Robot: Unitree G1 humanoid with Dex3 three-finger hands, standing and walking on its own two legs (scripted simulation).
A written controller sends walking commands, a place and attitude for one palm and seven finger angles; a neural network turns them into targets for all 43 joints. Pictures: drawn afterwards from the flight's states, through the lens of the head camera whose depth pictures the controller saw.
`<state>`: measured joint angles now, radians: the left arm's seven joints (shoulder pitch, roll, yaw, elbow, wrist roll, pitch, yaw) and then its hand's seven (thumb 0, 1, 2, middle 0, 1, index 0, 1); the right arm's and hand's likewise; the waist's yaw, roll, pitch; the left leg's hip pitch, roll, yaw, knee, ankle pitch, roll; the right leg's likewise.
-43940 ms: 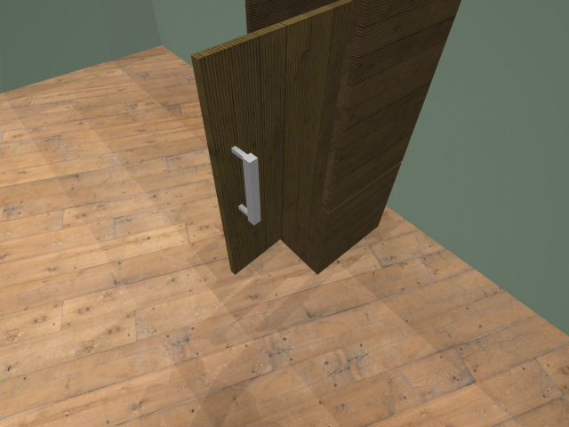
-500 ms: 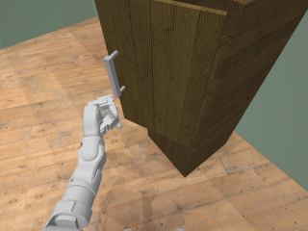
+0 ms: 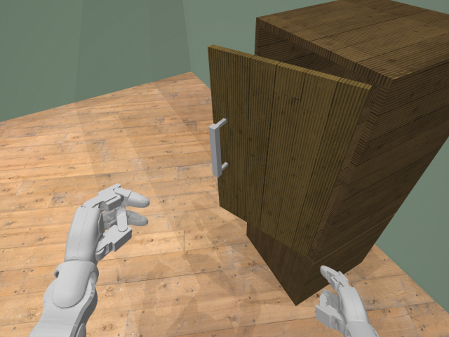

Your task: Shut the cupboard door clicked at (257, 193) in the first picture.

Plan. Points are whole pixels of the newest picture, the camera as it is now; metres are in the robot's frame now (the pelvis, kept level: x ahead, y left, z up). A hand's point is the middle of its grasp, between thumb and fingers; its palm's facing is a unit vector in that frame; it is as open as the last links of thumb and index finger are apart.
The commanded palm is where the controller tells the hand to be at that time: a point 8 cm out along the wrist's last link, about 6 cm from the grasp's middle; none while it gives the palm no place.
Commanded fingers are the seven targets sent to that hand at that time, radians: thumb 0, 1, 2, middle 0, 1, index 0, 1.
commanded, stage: draw the hand back to the body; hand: left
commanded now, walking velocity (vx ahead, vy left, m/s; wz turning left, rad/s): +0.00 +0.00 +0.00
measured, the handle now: (220, 148) +0.61 +0.08 -0.02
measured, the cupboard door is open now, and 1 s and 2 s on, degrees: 24 24 24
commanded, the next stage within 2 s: step back with the hand held close in 0.68 s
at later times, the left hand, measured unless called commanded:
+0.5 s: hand (32, 251) +0.18 +0.28 +0.16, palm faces +0.47 -0.78 -0.41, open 7.1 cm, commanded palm +0.13 +0.31 +0.17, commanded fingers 0.00 0.90 0.90 -0.20 -0.30 -0.20 -0.30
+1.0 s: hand (47, 242) +0.19 +0.26 +0.16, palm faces +0.42 -0.79 -0.46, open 7.4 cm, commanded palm +0.13 +0.30 +0.17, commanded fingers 0.00 0.90 0.90 -0.20 -0.30 -0.20 -0.30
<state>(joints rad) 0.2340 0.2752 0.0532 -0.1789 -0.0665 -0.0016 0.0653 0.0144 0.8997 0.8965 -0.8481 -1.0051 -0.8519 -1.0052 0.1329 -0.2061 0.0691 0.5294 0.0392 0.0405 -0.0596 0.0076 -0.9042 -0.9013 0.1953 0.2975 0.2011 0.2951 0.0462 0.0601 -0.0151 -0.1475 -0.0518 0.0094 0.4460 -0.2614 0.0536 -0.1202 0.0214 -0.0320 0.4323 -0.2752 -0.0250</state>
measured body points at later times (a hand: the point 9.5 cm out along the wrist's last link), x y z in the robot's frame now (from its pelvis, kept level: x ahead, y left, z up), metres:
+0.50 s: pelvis -0.01 +0.01 +0.00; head -0.03 -0.02 +0.45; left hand +0.15 +0.31 +0.18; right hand +0.17 -0.22 -0.09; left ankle -0.01 +0.08 -0.74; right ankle -0.02 -0.10 -0.74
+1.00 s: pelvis -0.01 +0.00 +0.00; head -0.01 -0.02 +0.45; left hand +0.16 +0.30 +0.18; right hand +0.17 -0.24 -0.10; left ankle -0.01 +0.08 -0.74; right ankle -0.02 -0.10 -0.74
